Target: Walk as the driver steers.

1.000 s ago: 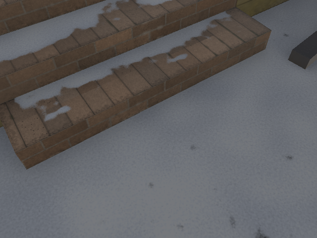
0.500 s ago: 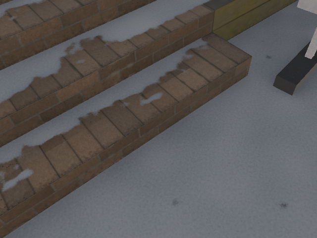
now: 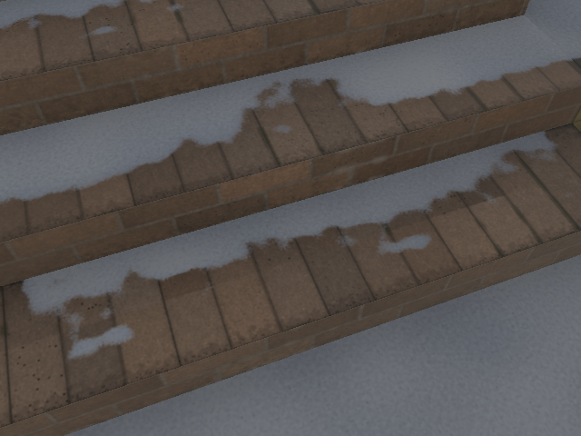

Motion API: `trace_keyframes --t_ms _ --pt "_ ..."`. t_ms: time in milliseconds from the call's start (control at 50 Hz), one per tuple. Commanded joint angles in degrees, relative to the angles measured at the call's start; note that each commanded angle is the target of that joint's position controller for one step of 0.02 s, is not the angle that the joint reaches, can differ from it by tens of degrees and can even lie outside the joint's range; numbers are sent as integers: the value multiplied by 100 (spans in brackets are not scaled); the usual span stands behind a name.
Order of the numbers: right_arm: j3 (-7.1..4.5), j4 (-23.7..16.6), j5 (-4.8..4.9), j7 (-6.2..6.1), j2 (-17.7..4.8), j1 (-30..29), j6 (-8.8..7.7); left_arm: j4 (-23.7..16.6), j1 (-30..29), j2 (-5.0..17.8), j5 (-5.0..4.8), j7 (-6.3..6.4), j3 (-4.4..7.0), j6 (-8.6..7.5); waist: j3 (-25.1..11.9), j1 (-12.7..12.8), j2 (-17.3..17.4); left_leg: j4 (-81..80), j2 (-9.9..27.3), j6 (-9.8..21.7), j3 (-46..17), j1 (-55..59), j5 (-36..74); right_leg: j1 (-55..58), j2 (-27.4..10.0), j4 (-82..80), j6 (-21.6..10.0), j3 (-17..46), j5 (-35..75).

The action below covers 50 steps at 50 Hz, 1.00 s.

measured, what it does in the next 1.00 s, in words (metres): walks ahead: right foot, then left foot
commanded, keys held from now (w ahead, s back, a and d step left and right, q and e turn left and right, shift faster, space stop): w+q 0.18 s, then w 0.82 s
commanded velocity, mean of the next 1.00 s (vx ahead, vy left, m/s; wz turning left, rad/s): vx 0.50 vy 0.00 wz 0.23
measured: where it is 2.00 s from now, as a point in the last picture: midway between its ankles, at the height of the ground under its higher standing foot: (268, 304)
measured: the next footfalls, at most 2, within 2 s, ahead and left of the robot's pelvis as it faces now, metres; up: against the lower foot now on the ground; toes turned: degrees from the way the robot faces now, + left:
right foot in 0.44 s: +0.40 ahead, -0.10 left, +0.00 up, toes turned +9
left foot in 0.94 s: +0.46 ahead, +0.11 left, +0.00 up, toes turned +15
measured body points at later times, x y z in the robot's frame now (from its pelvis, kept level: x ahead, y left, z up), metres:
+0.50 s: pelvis +0.27 -0.03 +0.01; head +0.30 -0.04 +0.46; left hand +0.40 +0.24 -0.08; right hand +0.34 -0.30 -0.12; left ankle +0.11 +0.05 -0.67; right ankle +0.36 -0.11 -0.72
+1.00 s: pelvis +0.45 +0.02 +0.01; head +0.45 +0.04 +0.46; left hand +0.43 +0.26 -0.14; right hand +0.60 -0.19 -0.11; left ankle +0.42 +0.10 -0.72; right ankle +0.37 -0.11 -0.65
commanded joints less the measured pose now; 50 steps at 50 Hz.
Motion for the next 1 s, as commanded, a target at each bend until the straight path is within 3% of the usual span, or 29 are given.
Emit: trace_keyframes --t_ms 20,60,120,220,320,380,420,440,460,480,500,520,560,600,640,680,720,760,780,820,840,880,900,920,940,960,980,1000 --pt "-291 11 149 -128 -855 979 18 -696 -423 654 51 -13 83 -197 -723 -338 -40 -1936 1750 1054 -2740 2618 1075 -2404 -356 267 -84 651 641" --pt "-212 -22 194 -123 -663 773 -51 -642 -152 619 204 -3 66 18 -729 -60 42 -2112 1474 974 -2272 1952 1703 -1719 -394 -152 41 660 606" --pt "-263 67 186 -103 -889 950 -160 -712 -217 450 211 -40 14 162 -571 1 137 -2291 1230 985 -1965 1555 1771 -1681 -363 -797 213 506 792" --pt "-269 195 177 -115 -894 1374 -162 -1035 -1269 440 160 -87 -21 155 -224 -380 390 -2494 1048 693 -1948 1814 1016 -2144 -291 -2262 330 459 2032" --pt "-202 352 109 -182 -838 1678 -228 -1214 -1872 386 109 -120 -84 31 -246 -609 433 -2067 1140 433 -1810 2304 2240 -1725 -19 -3307 158 311 2351" --pt "-187 341 76 -230 -916 1475 -246 -1154 -1551 575 101 -72 -23 -47 -361 -364 516 -1569 1302 201 -1963 2489 3072 -1027 164 -3748 -100 335 1882" --pt "-132 313 104 -218 -855 1274 -274 -811 -506 729 127 18 59 -160 -879 167 296 -248 940 20 -1713 2408 3776 336 280 -4423 -344 275 1999" --pt "-22 137 143 -209 -576 1167 -316 -749 194 1045 237 105 123 -215 -1502 478 -151 922 682 -132 -1532 1737 2628 1464 -696 -4525 -592 1234 1937" --pt "67 98 359 -225 -185 1917 -309 -651 541 1716 277 101 316 -148 -1858 251 -1503 2522 -255 -373 -821 42 -526 2694 -2006 -4840 -1386 3376 2276" --pt "7 264 146 -268 -615 1907 -234 -547 436 1383 120 16 302 -52 -1617 116 -970 3100 -91 -339 -943 -467 -1757 2282 -2062 -5127 -1470 3976 1854" --pt "-6 310 51 -237 -645 1611 -190 -667 -18 927 57 -41 189 -27 -1017 -9 -388 3277 168 -327 -1088 -550 -1433 1668 -1762 -5190 -1381 3262 1379" --pt "32 290 31 -194 -548 1332 -184 -700 -333 620 45 -63 107 -27 -704 -54 -161 3119 356 -356 -1042 -534 -1143 1192 -1480 -5402 -1248 2678 1429" --pt "56 251 -61 -146 -455 1132 -105 -590 -409 449 37 -22 34 -84 -475 -181 -454 2856 564 -443 -828 -293 -850 681 -1045 -5624 -1019 1811 2462" --pt "97 293 -78 -115 -331 1187 -61 -440 -182 525 9 -32 50 -160 -720 -210 -453 3157 530 -508 -661 -233 -646 735 -965 -5529 -1083 1451 3553" --pt "124 282 -89 -78 -247 1015 -47 -305 -28 565 -19 -43 62 -197 -697 -225 -433 3266 594 -580 -469 -516 -503 783 -944 -5526 -1169 1249 3911" --pt "152 211 -107 -49 -208 672 -30 -219 77 558 -30 -37 59 -188 -607 -182 -434 3059 726 -660 -321 -779 -351 798 -906 -5561 -1204 1099 3925" --pt "232 200 -90 -70 -13 555 9 -79 277 508 14 -23 47 -148 -588 -167 -629 3101 771 -665 -103 -714 -378 635 -853 -5578 -1295 971 3591" --pt "279 101 -62 -101 17 166 21 -32 300 440 27 5 22 -113 -346 -119 -464 2455 842 -654 -38 -600 -324 425 -788 -5666 -1279 880 3218" --pt "312 103 -72 -132 103 116 18 8 352 397 48 22 1 -100 -310 -126 -513 2374 817 -587 0 -554 -412 451 -874 -5615 -1334 978 3359" --pt "340 27 -71 -185 143 93 14 37 412 534 63 61 29 -90 -287 -153 -493 1990 828 -453 -8 -500 -790 647 -1070 -5499 -1401 1065 3493" --pt "339 23 -41 -206 132 110 -8 27 352 540 53 70 31 -85 -284 -184 -433 1505 771 -386 18 -175 -846 592 -1063 -5400 -1357 985 3748" --pt "279 124 28 -315 47 423 -58 58 338 660 39 96 51 -61 -516 -258 -495 749 378 -258 178 578 -860 779 -1036 -4703 -1279 880 5547" --pt "229 233 31 -358 18 758 -119 100 244 642 8 90 49 -27 -666 -455 -331 86 175 -190 300 889 -638 1115 -814 -3868 -1206 679 6488" --pt "206 448 53 -395 109 1339 -202 110 86 721 -118 93 89 14 -878 -745 -265 -1204 112 -132 352 1631 246 1095 -569 -2887 -1064 456 6643" --pt "111 692 -23 -449 -188 2015 -251 -39 -277 677 -221 95 94 -18 -944 -1027 -137 -1913 555 -38 -266 2795 836 70 -337 -1676 -795 454 5225" --pt "19 693 -96 -455 -780 2043 -266 -245 -182 -87 -138 75 -89 -53 -957 -627 1162 -1868 2280 120 -2249 3786 3289 -1725 357 86 -449 86 292" --pt "-88 832 -56 -382 -1091 2454 -219 -127 445 -259 -109 121 -85 18 -1027 -456 891 -1394 2868 951 -2805 3926 4754 -2572 651 1472 -407 611 -270" --pt "-108 853 30 -336 -889 2269 -171 -148 246 -193 -14 123 -86 53 -736 -473 724 -1753 2911 1338 -2908 3449 2541 -3201 536 2333 -371 681 -206"
Velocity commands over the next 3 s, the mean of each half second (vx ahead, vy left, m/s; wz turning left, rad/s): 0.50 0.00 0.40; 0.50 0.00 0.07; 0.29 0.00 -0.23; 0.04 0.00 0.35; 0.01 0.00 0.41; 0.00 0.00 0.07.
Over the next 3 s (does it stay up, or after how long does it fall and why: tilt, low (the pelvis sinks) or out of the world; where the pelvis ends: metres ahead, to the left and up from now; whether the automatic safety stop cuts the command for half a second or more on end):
stays up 0.71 0.08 0.15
